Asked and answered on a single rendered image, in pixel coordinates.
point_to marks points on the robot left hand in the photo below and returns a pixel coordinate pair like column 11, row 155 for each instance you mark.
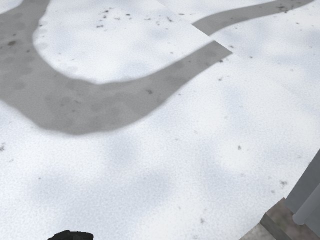
column 72, row 235

